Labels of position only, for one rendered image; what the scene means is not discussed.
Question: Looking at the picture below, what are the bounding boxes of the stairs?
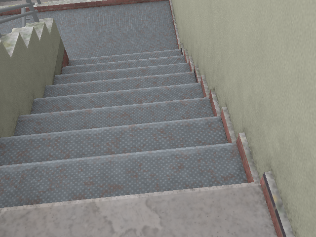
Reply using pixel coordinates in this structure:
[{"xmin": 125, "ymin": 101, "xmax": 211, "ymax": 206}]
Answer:
[{"xmin": 0, "ymin": 49, "xmax": 248, "ymax": 208}]

